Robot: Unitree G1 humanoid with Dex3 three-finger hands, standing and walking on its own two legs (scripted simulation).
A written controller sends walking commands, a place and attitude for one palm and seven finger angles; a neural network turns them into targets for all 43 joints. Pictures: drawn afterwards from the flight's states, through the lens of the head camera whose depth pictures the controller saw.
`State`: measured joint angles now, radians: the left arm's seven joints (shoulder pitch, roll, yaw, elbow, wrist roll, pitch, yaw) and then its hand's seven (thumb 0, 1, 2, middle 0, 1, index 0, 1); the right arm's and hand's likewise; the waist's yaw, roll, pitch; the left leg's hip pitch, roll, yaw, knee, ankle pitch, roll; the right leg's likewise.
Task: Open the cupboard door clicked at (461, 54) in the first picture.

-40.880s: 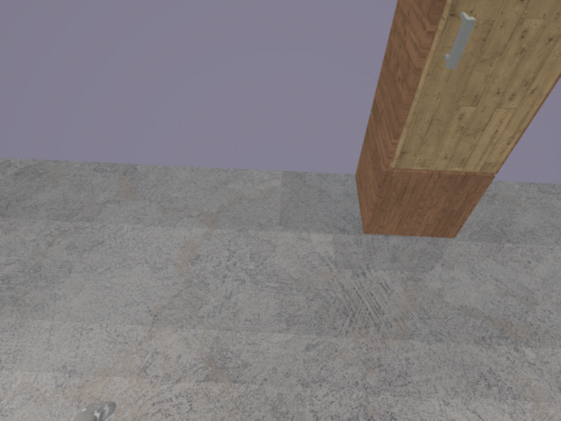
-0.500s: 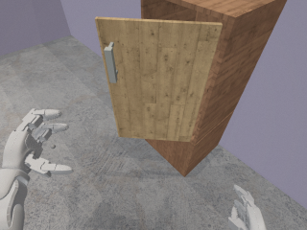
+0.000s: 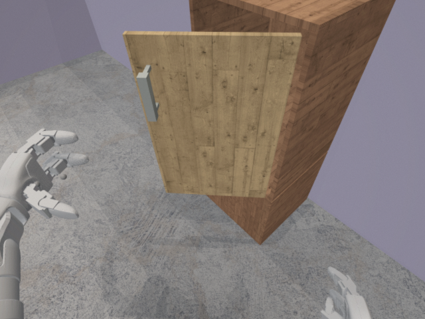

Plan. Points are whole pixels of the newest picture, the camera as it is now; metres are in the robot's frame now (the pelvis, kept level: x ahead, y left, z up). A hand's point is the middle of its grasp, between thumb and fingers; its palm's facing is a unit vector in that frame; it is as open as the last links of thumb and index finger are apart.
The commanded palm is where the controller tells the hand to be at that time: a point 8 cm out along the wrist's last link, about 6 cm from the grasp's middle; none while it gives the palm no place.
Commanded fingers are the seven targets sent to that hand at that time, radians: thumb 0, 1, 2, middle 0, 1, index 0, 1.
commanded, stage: raise the hand with hooked fingers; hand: left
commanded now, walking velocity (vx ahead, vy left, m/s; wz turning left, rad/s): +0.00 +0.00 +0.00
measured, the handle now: (150, 93) +0.58 +0.20 +0.12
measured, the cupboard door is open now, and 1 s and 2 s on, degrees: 43 43 43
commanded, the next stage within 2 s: move the hooked fingers beside the handle in 0.36 s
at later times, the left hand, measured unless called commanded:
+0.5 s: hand (69, 178) +0.30 +0.27 +0.14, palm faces +0.07 -1.00 -0.03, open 14.0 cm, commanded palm +0.27 +0.31 +0.15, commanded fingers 0.00 -0.50 0.30 -0.30 -1.20 -0.30 -1.20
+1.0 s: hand (87, 151) +0.36 +0.27 +0.14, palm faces +0.05 -1.00 -0.01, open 14.0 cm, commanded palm +0.34 +0.31 +0.14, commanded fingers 0.00 -0.50 0.30 -0.30 -1.20 -0.30 -1.20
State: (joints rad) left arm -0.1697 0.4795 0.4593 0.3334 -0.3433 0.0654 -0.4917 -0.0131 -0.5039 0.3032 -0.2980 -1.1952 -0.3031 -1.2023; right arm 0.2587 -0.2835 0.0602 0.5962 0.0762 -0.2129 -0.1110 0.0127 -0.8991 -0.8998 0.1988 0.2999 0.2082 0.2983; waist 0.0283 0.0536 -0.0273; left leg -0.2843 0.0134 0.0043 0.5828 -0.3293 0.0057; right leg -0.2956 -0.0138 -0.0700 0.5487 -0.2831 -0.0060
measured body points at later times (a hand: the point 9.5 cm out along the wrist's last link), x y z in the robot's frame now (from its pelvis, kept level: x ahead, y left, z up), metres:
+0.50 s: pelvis +0.00 -0.01 +0.00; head +0.00 -0.03 +0.45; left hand +0.29 +0.32 +0.15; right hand +0.18 -0.24 -0.08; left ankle -0.02 +0.11 -0.73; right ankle +0.00 -0.12 -0.73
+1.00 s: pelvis -0.01 +0.00 +0.00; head +0.01 -0.01 +0.45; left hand +0.35 +0.32 +0.14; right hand +0.11 -0.27 -0.10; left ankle -0.02 +0.11 -0.73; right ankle +0.00 -0.12 -0.73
